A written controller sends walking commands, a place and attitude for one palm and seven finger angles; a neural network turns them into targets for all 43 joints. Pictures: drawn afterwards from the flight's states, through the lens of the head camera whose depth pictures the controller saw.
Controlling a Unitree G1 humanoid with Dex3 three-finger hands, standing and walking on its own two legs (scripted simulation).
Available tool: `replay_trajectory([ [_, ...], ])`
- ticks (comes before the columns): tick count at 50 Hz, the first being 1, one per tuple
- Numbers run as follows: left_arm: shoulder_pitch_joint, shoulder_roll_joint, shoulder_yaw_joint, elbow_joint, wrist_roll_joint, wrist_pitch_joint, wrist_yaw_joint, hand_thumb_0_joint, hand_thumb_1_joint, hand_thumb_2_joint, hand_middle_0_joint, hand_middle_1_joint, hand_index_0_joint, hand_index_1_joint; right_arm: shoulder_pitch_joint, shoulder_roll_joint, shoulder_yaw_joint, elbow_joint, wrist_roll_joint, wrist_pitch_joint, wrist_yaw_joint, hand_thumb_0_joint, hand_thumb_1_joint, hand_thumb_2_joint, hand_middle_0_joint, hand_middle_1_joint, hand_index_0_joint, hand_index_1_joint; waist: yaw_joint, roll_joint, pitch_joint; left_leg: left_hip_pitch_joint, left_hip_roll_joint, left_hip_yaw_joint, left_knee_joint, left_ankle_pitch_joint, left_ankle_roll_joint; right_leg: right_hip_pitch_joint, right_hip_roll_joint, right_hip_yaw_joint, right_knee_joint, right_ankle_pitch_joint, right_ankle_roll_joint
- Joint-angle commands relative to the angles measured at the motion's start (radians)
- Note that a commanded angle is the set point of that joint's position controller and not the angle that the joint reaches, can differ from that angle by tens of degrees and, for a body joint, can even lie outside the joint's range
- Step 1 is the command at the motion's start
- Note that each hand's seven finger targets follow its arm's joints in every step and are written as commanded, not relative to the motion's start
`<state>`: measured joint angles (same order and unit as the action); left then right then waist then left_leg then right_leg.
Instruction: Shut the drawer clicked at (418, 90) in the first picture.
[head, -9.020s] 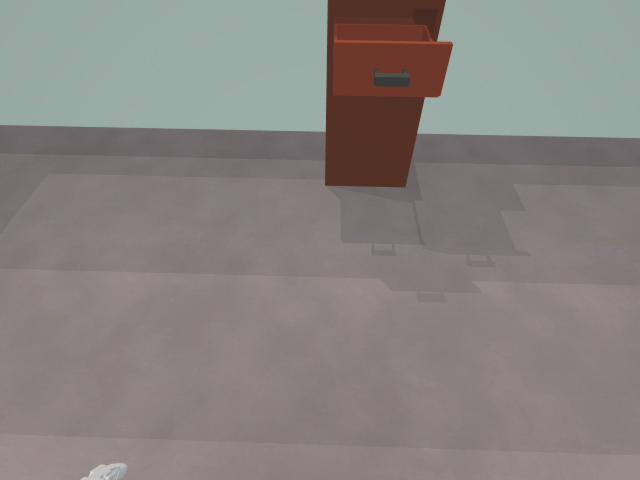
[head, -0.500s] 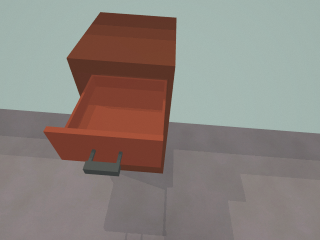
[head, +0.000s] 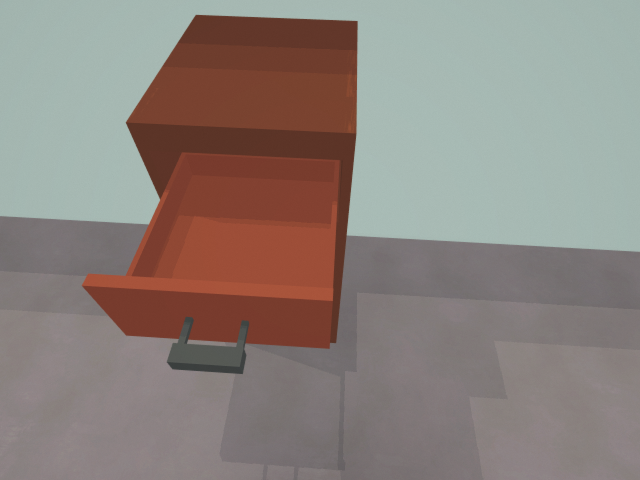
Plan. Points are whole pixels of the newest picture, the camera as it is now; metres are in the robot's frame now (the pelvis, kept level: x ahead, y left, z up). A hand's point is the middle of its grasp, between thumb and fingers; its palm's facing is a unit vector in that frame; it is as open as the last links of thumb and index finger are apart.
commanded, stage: come to a stop and stand still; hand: left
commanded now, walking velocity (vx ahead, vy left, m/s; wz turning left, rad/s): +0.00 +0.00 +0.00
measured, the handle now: (212, 342) +0.30 +0.18 -0.07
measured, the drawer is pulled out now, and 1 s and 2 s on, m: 0.29 0.29 0.29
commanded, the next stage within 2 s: look again from close up in 0.56 s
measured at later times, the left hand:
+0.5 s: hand out of the picture -0.04 +0.18 -0.17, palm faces -0.01 -0.97 -0.22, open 7.4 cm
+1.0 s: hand out of the picture -0.06 +0.14 -0.18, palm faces +0.01 -0.98 -0.18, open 7.4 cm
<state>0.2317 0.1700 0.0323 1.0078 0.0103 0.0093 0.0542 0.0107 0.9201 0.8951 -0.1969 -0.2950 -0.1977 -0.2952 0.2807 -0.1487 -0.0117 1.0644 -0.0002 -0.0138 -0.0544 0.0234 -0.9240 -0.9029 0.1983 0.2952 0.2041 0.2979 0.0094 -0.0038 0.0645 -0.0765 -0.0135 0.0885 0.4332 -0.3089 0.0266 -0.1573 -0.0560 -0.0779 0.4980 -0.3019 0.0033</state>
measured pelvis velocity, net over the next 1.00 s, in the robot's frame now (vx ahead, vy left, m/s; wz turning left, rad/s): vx -0.05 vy -0.02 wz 0.00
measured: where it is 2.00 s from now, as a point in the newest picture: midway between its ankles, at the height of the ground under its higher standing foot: outside the picture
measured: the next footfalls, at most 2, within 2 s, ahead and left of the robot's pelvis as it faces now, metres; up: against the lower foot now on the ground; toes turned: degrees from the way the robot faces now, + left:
none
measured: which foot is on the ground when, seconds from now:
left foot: down 0.00-1.00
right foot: down 0.00-1.00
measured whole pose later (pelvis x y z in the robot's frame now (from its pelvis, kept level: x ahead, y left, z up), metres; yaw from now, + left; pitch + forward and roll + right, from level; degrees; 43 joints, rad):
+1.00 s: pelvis -0.05 -0.02 +0.00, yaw +0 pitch -2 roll +1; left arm 0.30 0.13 -0.02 1.12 0.01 -0.01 0.04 0.01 0.91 0.90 -0.20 -0.30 -0.20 -0.30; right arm 0.31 -0.12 0.03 1.15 0.00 -0.02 -0.02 0.01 -0.90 -0.90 0.20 0.29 0.20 0.30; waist 0.00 0.00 0.05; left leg -0.12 0.01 0.08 0.43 -0.27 0.00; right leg -0.19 -0.03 -0.09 0.47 -0.24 -0.02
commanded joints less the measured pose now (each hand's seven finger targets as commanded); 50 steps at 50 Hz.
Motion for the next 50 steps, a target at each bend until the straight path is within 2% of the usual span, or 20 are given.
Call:
replay_trajectory([
  [1, 0.110, 0.086, 0.006, -0.015, -0.002, -0.011, 0.002, 0.000, 0.900, 0.900, -0.200, -0.300, -0.200, -0.300, 0.069, -0.086, -0.012, -0.047, -0.004, -0.001, 0.003, 0.000, -0.900, -0.900, 0.200, 0.300, 0.200, 0.300, -0.001, -0.014, -0.069, -0.025, 0.136, -0.098, -0.038, 0.565, 0.001, 0.061, -0.097, 0.097, -0.033, 0.533, -0.042],
  [2, 0.141, 0.145, 0.005, 0.003, 0.015, -0.034, 0.034, 0.000, 0.900, 0.900, -0.200, -0.300, -0.200, -0.300, -0.011, -0.178, -0.035, -0.114, 0.007, -0.003, 0.018, 0.000, -0.900, -0.900, 0.200, 0.300, 0.200, 0.300, 0.011, -0.111, -0.053, -0.112, 0.140, -0.056, 0.201, 0.696, -0.027, 0.014, -0.096, 0.097, -0.015, 0.845, -0.002],
  [3, 0.149, 0.168, 0.027, -0.047, 0.015, -0.046, 0.031, 0.000, 0.900, 0.900, -0.200, -0.300, -0.200, -0.300, 0.052, -0.136, -0.037, -0.147, -0.011, -0.011, 0.030, 0.000, -0.900, -0.900, 0.200, 0.300, 0.200, 0.300, 0.001, -0.082, -0.173, -0.178, 0.093, -0.063, 0.212, 0.456, -0.014, 0.160, -0.135, 0.121, 0.071, 0.956, -0.053],
  [4, 0.107, 0.192, 0.022, -0.063, 0.007, -0.048, 0.022, 0.000, 0.900, 0.900, -0.200, -0.300, -0.200, -0.300, 0.033, -0.124, -0.033, -0.157, -0.012, -0.010, 0.035, 0.000, -0.900, -0.900, 0.200, 0.300, 0.200, 0.300, -0.006, -0.062, -0.219, -0.212, 0.079, -0.046, 0.152, 0.254, -0.014, 0.203, -0.185, 0.146, 0.111, 0.980, -0.088],
  [5, 0.079, 0.178, 0.010, -0.075, 0.001, -0.043, 0.014, 0.000, 0.900, 0.900, -0.200, -0.300, -0.200, -0.300, 0.019, -0.112, -0.026, -0.164, -0.007, -0.005, 0.034, 0.000, -0.900, -0.900, 0.200, 0.300, 0.200, 0.300, -0.019, -0.077, -0.227, -0.160, 0.068, -0.051, 0.105, 0.164, -0.010, 0.131, -0.180, 0.134, 0.103, 0.851, -0.088],
  [6, 0.051, 0.164, 0.000, -0.082, 0.000, -0.037, 0.007, 0.000, 0.900, 0.900, -0.200, -0.300, -0.200, -0.300, 0.024, -0.116, -0.025, -0.162, -0.008, -0.002, 0.035, 0.000, -0.900, -0.900, 0.200, 0.300, 0.200, 0.300, -0.032, -0.043, -0.202, -0.107, 0.084, -0.066, 0.078, 0.234, -0.004, 0.054, -0.147, 0.111, 0.096, 0.697, -0.072],
  [7, 0.036, 0.148, -0.008, -0.088, -0.001, -0.030, 0.002, 0.000, 0.900, 0.900, -0.200, -0.300, -0.200, -0.300, 0.026, -0.129, -0.023, -0.159, -0.012, -0.002, 0.033, 0.000, -0.900, -0.900, 0.200, 0.300, 0.200, 0.300, -0.030, 0.003, -0.151, -0.089, 0.115, -0.095, 0.068, 0.358, 0.005, -0.009, -0.103, 0.085, 0.083, 0.523, -0.054],
  [9, 0.039, 0.126, -0.014, -0.089, -0.002, -0.020, -0.002, 0.000, 0.900, 0.900, -0.200, -0.300, -0.200, -0.300, 0.020, -0.148, -0.016, -0.158, -0.020, -0.003, 0.029, 0.000, -0.900, -0.900, 0.200, 0.300, 0.200, 0.300, -0.017, 0.088, -0.081, -0.094, 0.157, -0.128, 0.045, 0.510, 0.022, -0.050, -0.051, 0.063, 0.063, 0.297, -0.046],
  [10, 0.038, 0.126, -0.016, -0.082, -0.001, -0.016, -0.004, 0.000, 0.900, 0.900, -0.200, -0.300, -0.200, -0.300, 0.003, -0.155, -0.012, -0.156, -0.019, -0.002, 0.029, 0.000, -0.900, -0.900, 0.200, 0.300, 0.200, 0.300, -0.012, 0.098, -0.060, -0.114, 0.158, -0.139, 0.029, 0.481, 0.028, -0.042, -0.038, 0.059, 0.047, 0.225, -0.043],
  [13, 0.028, 0.132, -0.024, -0.071, 0.000, -0.009, -0.015, 0.000, 0.900, 0.900, -0.200, -0.300, -0.200, -0.300, -0.031, -0.154, -0.002, -0.160, -0.015, 0.002, 0.035, 0.000, -0.900, -0.900, 0.200, 0.300, 0.200, 0.300, -0.010, 0.019, 0.022, -0.178, 0.129, -0.128, -0.033, 0.165, 0.021, -0.072, -0.043, 0.092, -0.038, 0.097, -0.041],
  [16, 0.028, 0.140, -0.027, -0.065, 0.002, -0.008, -0.022, 0.000, 0.900, 0.900, -0.200, -0.300, -0.200, -0.300, -0.024, -0.154, 0.006, -0.145, -0.016, 0.003, 0.040, 0.000, -0.900, -0.900, 0.200, 0.300, 0.200, 0.300, -0.012, 0.007, 0.062, -0.204, 0.111, -0.127, -0.086, -0.014, 0.018, -0.103, -0.046, 0.119, -0.094, -0.040, -0.043],
  [18, 0.038, 0.144, -0.026, -0.060, 0.003, -0.009, -0.025, 0.000, 0.900, 0.900, -0.200, -0.300, -0.200, -0.300, -0.009, -0.153, 0.009, -0.133, -0.017, 0.003, 0.043, 0.000, -0.900, -0.900, 0.200, 0.300, 0.200, 0.300, -0.014, -0.006, 0.069, -0.216, 0.101, -0.124, -0.106, -0.083, 0.016, -0.116, -0.047, 0.129, -0.120, -0.101, -0.043],
  [19, 0.046, 0.146, -0.027, -0.059, 0.003, -0.011, -0.025, 0.000, 0.900, 0.900, -0.200, -0.300, -0.200, -0.300, -0.002, -0.147, 0.008, -0.127, -0.017, 0.001, 0.043, 0.000, -0.900, -0.900, 0.200, 0.300, 0.200, 0.300, -0.013, 0.006, 0.055, -0.203, 0.101, -0.127, -0.114, -0.073, 0.018, -0.109, -0.046, 0.127, -0.125, -0.092, -0.043],
  [21, 0.059, 0.140, -0.026, -0.051, 0.003, -0.015, -0.026, 0.000, 0.900, 0.900, -0.200, -0.300, -0.200, -0.300, 0.012, -0.145, 0.011, -0.114, -0.017, -0.002, 0.044, 0.000, -0.900, -0.900, 0.200, 0.300, 0.200, 0.300, -0.012, -0.023, 0.027, -0.191, 0.098, -0.118, -0.107, -0.055, 0.016, -0.096, -0.054, 0.128, -0.131, -0.087, -0.041],
  [23, 0.069, 0.137, -0.028, -0.039, 0.001, -0.018, -0.026, 0.000, 0.900, 0.900, -0.200, -0.300, -0.200, -0.300, 0.023, -0.141, 0.015, -0.097, -0.016, -0.004, 0.044, 0.000, -0.900, -0.900, 0.200, 0.300, 0.200, 0.300, -0.013, -0.022, 0.023, -0.178, 0.094, -0.113, -0.104, -0.039, 0.014, -0.103, -0.059, 0.135, -0.143, -0.092, -0.043],
  [25, 0.076, 0.128, -0.030, -0.026, 0.000, -0.020, -0.027, 0.000, 0.900, 0.900, -0.200, -0.300, -0.200, -0.300, 0.037, -0.137, 0.017, -0.079, -0.016, -0.007, 0.042, 0.000, -0.900, -0.900, 0.200, 0.300, 0.200, 0.300, -0.011, 0.001, 0.018, -0.175, 0.101, -0.117, -0.114, -0.020, 0.015, -0.094, -0.056, 0.126, -0.136, -0.060, -0.043],
  [33, 0.115, 0.105, -0.037, 0.037, -0.005, -0.031, -0.023, 0.000, 0.900, 0.900, -0.200, -0.300, -0.200, -0.300, 0.089, -0.107, 0.028, 0.002, -0.009, -0.017, 0.036, 0.000, -0.900, -0.900, 0.200, 0.300, 0.200, 0.300, -0.007, -0.007, -0.015, -0.142, 0.107, -0.104, -0.093, 0.115, 0.008, -0.035, -0.069, 0.110, -0.122, 0.083, -0.046],
  [36, 0.124, 0.093, -0.038, 0.059, -0.006, -0.033, -0.020, 0.000, 0.900, 0.900, -0.200, -0.300, -0.200, -0.300, 0.099, -0.097, 0.030, 0.029, -0.007, -0.020, 0.032, 0.000, -0.900, -0.900, 0.200, 0.300, 0.200, 0.300, -0.003, 0.016, -0.017, -0.137, 0.113, -0.103, -0.092, 0.166, 0.008, -0.010, -0.067, 0.098, -0.106, 0.154, -0.046],
  [37, 0.127, 0.089, -0.038, 0.064, -0.006, -0.034, -0.018, 0.000, 0.900, 0.900, -0.200, -0.300, -0.200, -0.300, 0.103, -0.090, 0.030, 0.035, -0.006, -0.021, 0.031, 0.000, -0.900, -0.900, 0.200, 0.300, 0.200, 0.300, -0.003, 0.004, -0.009, -0.138, 0.113, -0.103, -0.092, 0.170, 0.007, -0.008, -0.069, 0.095, -0.107, 0.166, -0.046],
  [50, 0.138, 0.057, -0.036, 0.091, -0.003, -0.033, -0.013, 0.000, 0.900, 0.900, -0.200, -0.300, -0.200, -0.300, 0.112, -0.055, 0.028, 0.063, -0.006, -0.016, 0.024, 0.000, -0.900, -0.900, 0.200, 0.300, 0.200, 0.300, -0.005, 0.012, 0.044, -0.134, 0.115, -0.096, -0.106, 0.158, 0.003, -0.032, -0.061, 0.094, -0.127, 0.157, -0.044],
])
